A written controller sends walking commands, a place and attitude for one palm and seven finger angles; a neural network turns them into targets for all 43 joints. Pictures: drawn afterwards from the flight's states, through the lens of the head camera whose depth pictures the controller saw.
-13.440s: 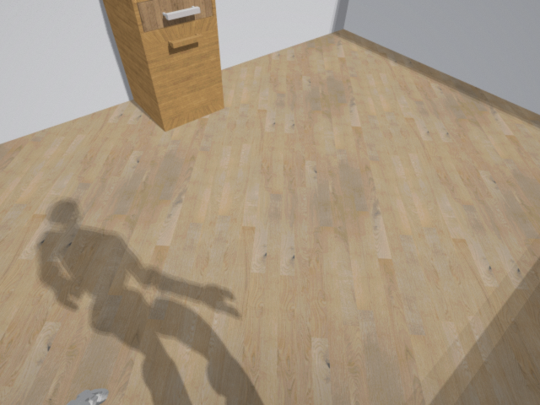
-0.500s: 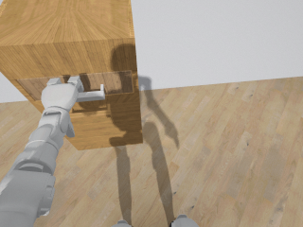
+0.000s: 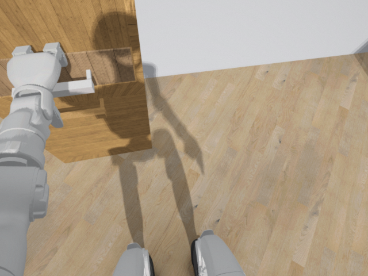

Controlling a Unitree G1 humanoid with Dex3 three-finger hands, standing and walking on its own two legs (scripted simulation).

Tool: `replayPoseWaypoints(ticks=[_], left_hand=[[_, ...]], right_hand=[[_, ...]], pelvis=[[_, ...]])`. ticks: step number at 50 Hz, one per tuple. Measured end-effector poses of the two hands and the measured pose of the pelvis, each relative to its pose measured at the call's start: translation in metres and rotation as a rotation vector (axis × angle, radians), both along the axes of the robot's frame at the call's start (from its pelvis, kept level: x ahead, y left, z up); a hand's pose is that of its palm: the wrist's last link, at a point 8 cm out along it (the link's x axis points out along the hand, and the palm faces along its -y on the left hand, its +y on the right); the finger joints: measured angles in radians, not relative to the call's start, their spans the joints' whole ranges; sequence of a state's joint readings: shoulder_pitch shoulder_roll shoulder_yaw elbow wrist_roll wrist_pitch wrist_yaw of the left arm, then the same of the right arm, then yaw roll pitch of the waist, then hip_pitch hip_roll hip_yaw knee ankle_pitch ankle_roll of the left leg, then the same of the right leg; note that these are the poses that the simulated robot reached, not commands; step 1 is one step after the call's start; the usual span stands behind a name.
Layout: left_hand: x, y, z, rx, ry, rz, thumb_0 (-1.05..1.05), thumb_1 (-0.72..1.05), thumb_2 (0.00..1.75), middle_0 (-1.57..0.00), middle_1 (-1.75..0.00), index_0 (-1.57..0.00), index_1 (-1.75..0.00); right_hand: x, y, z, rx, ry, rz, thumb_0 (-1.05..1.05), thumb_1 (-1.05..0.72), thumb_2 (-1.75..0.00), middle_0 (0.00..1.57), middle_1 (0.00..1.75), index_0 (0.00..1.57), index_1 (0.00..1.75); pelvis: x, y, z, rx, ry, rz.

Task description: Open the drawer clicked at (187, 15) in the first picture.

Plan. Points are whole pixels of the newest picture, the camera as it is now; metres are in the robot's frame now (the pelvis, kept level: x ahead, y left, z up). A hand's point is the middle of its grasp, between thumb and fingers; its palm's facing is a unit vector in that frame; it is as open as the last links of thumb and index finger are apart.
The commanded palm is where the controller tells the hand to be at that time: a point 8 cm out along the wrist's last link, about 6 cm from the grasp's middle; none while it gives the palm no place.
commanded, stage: move the hooked fingers above the handle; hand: left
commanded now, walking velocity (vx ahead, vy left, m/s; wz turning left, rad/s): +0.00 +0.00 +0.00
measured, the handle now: (55, 83) +0.59 +0.25 -0.05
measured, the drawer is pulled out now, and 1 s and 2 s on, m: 0.00 0.00 0.00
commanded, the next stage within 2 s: none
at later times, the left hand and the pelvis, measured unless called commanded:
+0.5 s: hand (34, 94) +0.52 +0.26 +0.01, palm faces -0.08 -0.02 -1.00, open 13.8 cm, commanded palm +0.51 +0.24 +0.06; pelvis +0.00 +0.00 +0.00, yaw +0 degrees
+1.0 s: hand (37, 100) +0.51 +0.26 +0.00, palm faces -0.21 +0.00 -0.98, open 13.8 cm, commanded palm +0.52 +0.23 +0.06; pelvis +0.00 +0.01 +0.01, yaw +0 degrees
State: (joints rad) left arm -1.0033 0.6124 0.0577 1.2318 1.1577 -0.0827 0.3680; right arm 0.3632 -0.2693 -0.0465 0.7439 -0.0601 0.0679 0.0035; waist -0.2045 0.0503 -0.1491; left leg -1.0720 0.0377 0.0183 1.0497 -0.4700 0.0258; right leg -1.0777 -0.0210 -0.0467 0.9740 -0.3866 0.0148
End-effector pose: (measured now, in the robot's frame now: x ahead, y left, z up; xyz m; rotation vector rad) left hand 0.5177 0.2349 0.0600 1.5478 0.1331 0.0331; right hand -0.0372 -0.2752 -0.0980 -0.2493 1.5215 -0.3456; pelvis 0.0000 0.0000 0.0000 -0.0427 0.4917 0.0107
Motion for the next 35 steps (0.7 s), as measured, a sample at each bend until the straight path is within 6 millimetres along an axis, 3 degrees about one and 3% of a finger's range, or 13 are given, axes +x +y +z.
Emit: replayPoseWaypoints(ticks=[4,9,14,20,27,31,35], left_hand=[[0.004,0.005,-0.004,0.003,-0.002,0.028,0.0,-0.49,0.3,-0.32,-1.2,-0.32,-1.2],[-0.006,0.014,-0.008,0.013,0.039,0.051,0.0,-0.48,0.3,-0.32,-1.2,-0.32,-1.2],[-0.017,0.016,-0.004,0.001,0.062,0.023,0.0,-0.48,0.3,-0.32,-1.2,-0.32,-1.2],[-0.015,0.017,0.008,-0.025,0.002,-0.001,0.0,-0.49,0.3,-0.32,-1.2,-0.32,-1.2],[-0.016,0.029,-0.005,0.013,0.04,0.047,0.0,-0.49,0.3,-0.31,-1.2,-0.32,-1.2],[-0.02,0.022,-0.014,-0.005,0.069,0.007,0.0,-0.49,0.3,-0.32,-1.2,-0.32,-1.2],[-0.018,0.009,-0.01,-0.045,0.016,-0.054,0.0,-0.49,0.3,-0.32,-1.2,-0.32,-1.2]], right_hand=[[-0.008,0.005,-0.003,0.016,0.026,-0.017,0.0,-0.9,-0.9,0.2,0.3,0.2,0.3],[-0.007,0.014,-0.005,0.053,0.036,-0.026,0.0,-0.9,-0.9,0.2,0.3,0.2,0.3],[0.005,0.018,-0.003,0.06,0.01,-0.01,0.0,-0.9,-0.9,0.2,0.3,0.2,0.3],[0.025,0.011,-0.001,0.032,-0.041,0.026,0.0,-0.9,-0.9,0.2,0.3,0.2,0.3],[0.036,0.003,0.0,0.009,-0.067,0.046,0.0,-0.9,-0.9,0.2,0.3,0.2,0.3],[0.033,0.004,-0.001,0.004,-0.054,0.048,0.0,-0.9,-0.9,0.2,0.3,0.2,0.3],[0.028,0.006,-0.001,0.001,-0.041,0.044,0.0,-0.9,-0.9,0.2,0.3,0.2,0.3]], pelvis=[[0.0,0.002,-0.002,-0.003,0.011,-0.011],[0.003,0.003,0.002,-0.003,0.0,-0.02],[0.007,0.004,0.007,-0.005,-0.017,-0.009],[0.008,0.003,0.007,-0.009,-0.026,0.005],[0.004,0.005,0.003,-0.011,-0.016,0.003],[0.004,0.006,0.003,-0.013,-0.013,0.006],[0.005,0.006,0.001,-0.016,-0.011,0.01]])
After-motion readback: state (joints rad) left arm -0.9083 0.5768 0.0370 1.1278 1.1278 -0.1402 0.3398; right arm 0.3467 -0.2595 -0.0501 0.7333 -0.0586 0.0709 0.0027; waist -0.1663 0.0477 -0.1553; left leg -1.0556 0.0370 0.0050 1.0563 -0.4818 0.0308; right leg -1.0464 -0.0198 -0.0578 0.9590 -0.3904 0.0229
